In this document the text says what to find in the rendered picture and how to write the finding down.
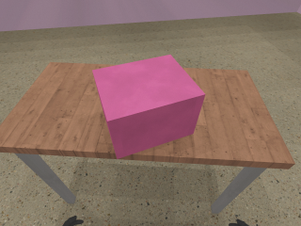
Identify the table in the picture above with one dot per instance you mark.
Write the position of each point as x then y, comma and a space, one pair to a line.
61, 114

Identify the left robot hand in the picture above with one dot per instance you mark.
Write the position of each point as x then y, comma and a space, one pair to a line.
72, 221

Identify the carton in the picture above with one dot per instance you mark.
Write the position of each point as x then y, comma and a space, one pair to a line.
147, 103

